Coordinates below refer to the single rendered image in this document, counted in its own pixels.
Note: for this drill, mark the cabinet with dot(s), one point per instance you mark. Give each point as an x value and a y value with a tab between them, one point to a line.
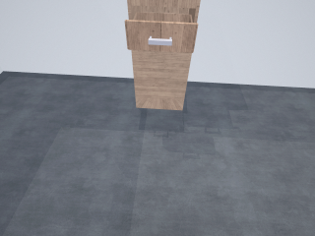
160	77

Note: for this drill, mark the handle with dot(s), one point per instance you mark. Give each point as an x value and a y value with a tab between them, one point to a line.
160	41

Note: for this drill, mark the drawer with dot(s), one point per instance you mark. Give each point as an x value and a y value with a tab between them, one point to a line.
179	27

